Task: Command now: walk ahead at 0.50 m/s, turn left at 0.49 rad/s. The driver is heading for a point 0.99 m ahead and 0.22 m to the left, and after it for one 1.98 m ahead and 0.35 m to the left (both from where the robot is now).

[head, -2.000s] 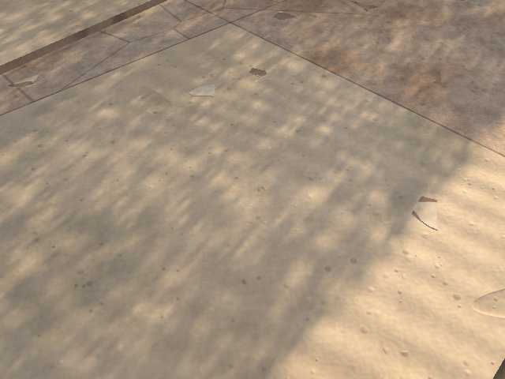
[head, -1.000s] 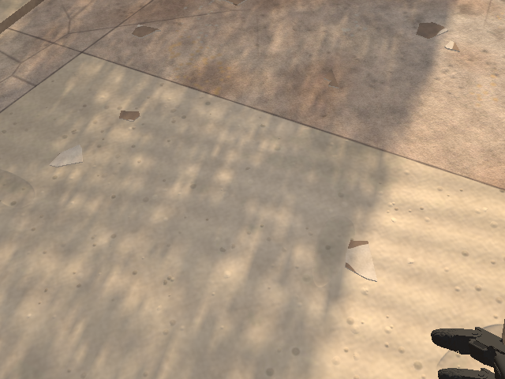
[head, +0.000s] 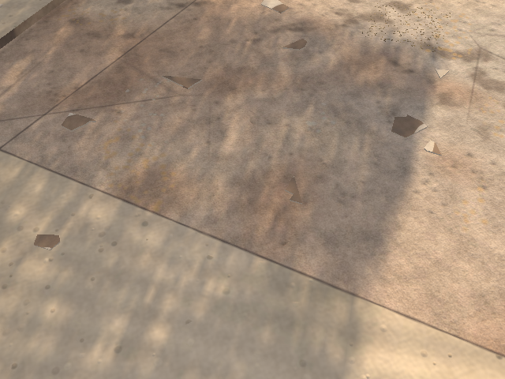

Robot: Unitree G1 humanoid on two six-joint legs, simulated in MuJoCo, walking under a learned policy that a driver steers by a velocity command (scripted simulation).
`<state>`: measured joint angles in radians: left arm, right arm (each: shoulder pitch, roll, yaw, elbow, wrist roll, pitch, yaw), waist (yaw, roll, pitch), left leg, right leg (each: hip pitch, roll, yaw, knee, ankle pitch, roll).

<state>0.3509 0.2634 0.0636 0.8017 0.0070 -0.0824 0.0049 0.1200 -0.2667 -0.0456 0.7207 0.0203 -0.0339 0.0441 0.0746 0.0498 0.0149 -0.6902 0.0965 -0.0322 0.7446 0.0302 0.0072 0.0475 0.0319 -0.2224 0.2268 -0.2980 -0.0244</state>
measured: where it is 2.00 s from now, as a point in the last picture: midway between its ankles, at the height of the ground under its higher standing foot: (183, 214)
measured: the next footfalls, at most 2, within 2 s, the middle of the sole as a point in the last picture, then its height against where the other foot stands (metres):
left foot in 0.14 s outside the picture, level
right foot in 0.60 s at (291, 356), level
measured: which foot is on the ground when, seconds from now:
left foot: up 0.00-0.12, down 0.14-0.60, up 0.62-1.00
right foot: down 0.00-0.12, up 0.14-0.58, down 0.60-1.00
